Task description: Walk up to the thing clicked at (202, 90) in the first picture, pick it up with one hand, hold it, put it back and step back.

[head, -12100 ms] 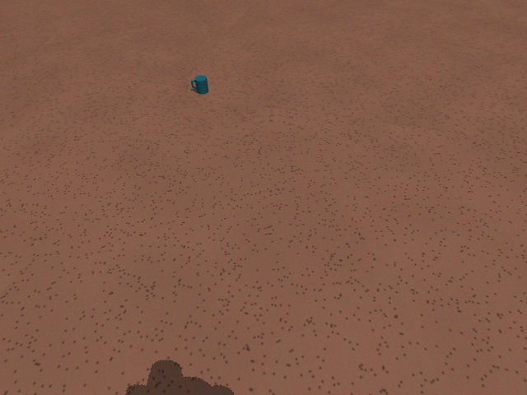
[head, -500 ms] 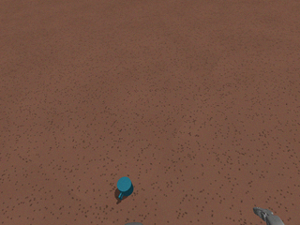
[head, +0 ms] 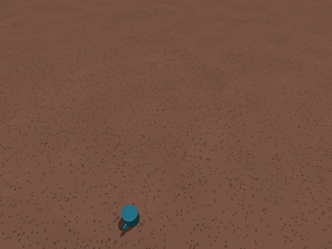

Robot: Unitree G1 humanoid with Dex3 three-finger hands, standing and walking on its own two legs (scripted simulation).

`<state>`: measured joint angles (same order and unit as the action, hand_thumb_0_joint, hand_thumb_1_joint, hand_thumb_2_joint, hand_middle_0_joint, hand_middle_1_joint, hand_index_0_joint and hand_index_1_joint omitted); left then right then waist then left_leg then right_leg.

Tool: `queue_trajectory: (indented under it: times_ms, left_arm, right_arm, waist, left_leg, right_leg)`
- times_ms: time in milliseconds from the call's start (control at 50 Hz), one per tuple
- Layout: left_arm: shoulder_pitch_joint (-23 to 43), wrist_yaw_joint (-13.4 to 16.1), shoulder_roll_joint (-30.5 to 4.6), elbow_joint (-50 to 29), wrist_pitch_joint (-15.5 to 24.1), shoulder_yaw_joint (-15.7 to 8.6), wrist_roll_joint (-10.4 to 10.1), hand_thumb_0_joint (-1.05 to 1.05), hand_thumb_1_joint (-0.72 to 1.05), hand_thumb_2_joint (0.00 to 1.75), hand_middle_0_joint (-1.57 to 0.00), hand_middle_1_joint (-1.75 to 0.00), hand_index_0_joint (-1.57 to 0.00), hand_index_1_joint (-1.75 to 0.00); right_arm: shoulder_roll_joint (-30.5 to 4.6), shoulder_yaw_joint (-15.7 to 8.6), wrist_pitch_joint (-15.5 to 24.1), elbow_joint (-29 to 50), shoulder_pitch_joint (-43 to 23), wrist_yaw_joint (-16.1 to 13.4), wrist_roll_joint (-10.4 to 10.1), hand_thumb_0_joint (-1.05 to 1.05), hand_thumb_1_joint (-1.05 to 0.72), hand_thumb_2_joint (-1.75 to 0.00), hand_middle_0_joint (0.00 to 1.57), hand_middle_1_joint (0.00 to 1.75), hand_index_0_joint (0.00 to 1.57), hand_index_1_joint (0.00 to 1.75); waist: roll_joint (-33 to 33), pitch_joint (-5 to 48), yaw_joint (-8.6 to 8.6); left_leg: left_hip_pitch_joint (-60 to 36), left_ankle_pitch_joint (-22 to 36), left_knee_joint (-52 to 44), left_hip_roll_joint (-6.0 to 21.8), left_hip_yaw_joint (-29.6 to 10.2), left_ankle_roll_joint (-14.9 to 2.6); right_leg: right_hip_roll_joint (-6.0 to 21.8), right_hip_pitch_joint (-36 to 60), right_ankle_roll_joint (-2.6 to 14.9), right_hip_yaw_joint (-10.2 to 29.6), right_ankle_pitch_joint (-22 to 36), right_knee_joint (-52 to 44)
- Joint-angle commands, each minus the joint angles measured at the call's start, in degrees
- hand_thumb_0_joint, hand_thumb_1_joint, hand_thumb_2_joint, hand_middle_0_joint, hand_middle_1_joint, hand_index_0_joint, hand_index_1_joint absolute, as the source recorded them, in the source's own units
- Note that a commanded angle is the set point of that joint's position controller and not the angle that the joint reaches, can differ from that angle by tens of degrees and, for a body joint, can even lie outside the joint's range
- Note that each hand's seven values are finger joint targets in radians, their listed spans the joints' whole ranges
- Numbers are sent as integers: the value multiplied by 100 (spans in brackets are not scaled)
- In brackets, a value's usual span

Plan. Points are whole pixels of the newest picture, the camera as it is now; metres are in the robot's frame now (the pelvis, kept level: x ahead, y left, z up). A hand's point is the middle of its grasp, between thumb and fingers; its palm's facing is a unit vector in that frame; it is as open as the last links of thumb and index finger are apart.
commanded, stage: walk up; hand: left
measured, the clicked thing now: (129, 219) +0.40 +0.23 -0.73
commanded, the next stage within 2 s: stand in 0.68 s
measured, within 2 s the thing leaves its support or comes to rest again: neither
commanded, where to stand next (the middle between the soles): +0.04 -0.01 m, yaw -1 degrees
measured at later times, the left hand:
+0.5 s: hand out of the picture +0.08 +0.24 -0.15, palm faces +0.01 -0.94 -0.35, open 7.4 cm
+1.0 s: hand out of the picture +0.11 +0.23 -0.15, palm faces -0.01 -0.94 -0.34, open 7.4 cm
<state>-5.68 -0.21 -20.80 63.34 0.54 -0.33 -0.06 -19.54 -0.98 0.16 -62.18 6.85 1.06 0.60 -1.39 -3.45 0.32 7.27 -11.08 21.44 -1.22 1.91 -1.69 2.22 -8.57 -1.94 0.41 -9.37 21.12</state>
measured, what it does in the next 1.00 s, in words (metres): stands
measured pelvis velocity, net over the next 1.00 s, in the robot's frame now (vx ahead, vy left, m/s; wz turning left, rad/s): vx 0.02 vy -0.02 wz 0.00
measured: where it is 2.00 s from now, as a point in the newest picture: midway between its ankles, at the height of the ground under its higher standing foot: outside the picture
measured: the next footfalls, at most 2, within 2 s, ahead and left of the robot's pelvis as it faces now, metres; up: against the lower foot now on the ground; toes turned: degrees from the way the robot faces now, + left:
none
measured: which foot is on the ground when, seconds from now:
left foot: down 0.00-1.00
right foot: down 0.00-1.00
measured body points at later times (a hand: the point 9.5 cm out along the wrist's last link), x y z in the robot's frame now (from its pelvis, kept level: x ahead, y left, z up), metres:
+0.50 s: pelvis +0.01 -0.02 +0.00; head +0.02 -0.02 +0.45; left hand +0.08 +0.29 -0.13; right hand +0.10 -0.31 -0.13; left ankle +0.01 +0.10 -0.75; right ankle +0.03 -0.14 -0.75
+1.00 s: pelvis +0.02 -0.02 +0.00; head +0.02 -0.02 +0.45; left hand +0.11 +0.28 -0.12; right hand +0.10 -0.32 -0.13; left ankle +0.01 +0.10 -0.75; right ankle +0.03 -0.14 -0.75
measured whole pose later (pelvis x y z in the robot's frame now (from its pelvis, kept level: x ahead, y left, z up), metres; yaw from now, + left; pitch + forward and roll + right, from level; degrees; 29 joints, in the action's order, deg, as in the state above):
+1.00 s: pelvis +0.02 -0.02 +0.00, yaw +0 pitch -2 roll +0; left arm -5.0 -0.2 -20.0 64.8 0.7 -0.2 0.5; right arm -19.9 -0.5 1.0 -65.6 5.9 0.4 0.7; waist -0.1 -2.3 -0.2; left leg 4.3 -9.9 16.6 0.1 1.2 0.0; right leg 0.9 -6.3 -0.5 -0.3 -9.2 17.8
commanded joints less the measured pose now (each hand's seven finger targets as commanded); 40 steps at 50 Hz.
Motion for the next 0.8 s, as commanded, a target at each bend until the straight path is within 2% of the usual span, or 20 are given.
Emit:
queue_trajectory:
  times_ms: [0,80,320,480,640,700,720,740,780]
  left_arm:
    - [193,63,-1159,-219,153,-209,26,0,90,90,-20,-30,-20,-30]
    - [290,68,-1165,-172,174,-209,41,0,90,90,-20,-30,-20,-30]
    - [359,92,-1174,-72,194,-242,67,0,90,90,-20,-30,-20,-30]
    - [292,107,-1161,-72,187,-265,71,0,90,90,-20,-30,-20,-30]
    - [390,109,-1148,-116,167,-296,82,0,90,90,-20,-30,-20,-30]
    - [327,83,-1096,-130,165,-232,64,0,90,90,-20,-30,-20,-30]
    - [294,79,-1075,-125,159,-220,61,0,90,90,-20,-30,-20,-30]
    - [335,79,-1098,-147,162,-224,72,0,90,90,-20,-30,-20,-30]
    - [288,67,-1106,-144,149,-210,61,0,90,90,-20,-30,-20,-30]
  right_arm:
    - [-1258,-264,121,387,-467,-81,-17,0,-90,-90,20,30,20,30]
    - [-1266,-266,112,309,-460,-80,-30,0,-90,-90,20,30,20,30]
    - [-1204,-262,65,151,-479,-71,-29,0,-90,-90,20,30,20,30]
    - [-1210,-267,63,108,-500,-73,-15,0,-90,-90,20,30,20,30]
    - [-1199,-256,73,78,-375,-89,-24,0,-90,-90,20,30,20,30]
    - [-1231,-204,160,47,-427,-128,13,0,-90,-90,20,30,20,30]
    - [-1210,-198,167,35,-448,-133,11,0,-90,-90,20,30,20,30]
    - [-1254,-208,175,54,-430,-139,8,0,-90,-90,20,30,20,30]
    - [-1237,-184,177,25,-412,-142,9,0,-90,-90,20,30,20,30]
  waist:
    - [303,379,39]
    - [187,489,-9]
    - [-34,455,-45]
    - [141,562,-6]
    - [137,638,-41]
    - [175,689,-28]
    - [138,573,1]
    - [181,670,-45]
    - [209,552,-23]
  left_leg:
    - [101,65,-703,862,-824,-38]
    - [-95,284,-643,825,-739,-5]
    - [-289,523,-610,789,-684,37]
    - [-334,648,-633,814,-673,40]
    - [-285,805,-602,843,-647,32]
    - [-267,1063,-680,922,-701,74]
    - [-241,999,-737,914,-723,99]
    - [-312,1112,-671,912,-679,83]
    - [-270,1005,-732,904,-674,101]
  right_leg:
    - [432,203,290,362,243,-303]
    - [513,173,286,429,506,-380]
    - [582,77,266,488,592,-617]
    - [591,218,282,442,731,-586]
    - [568,314,294,428,850,-524]
    - [572,478,257,426,935,-476]
    - [539,372,260,394,767,-490]
    - [586,455,280,438,956,-485]
    - [562,382,279,430,831,-513]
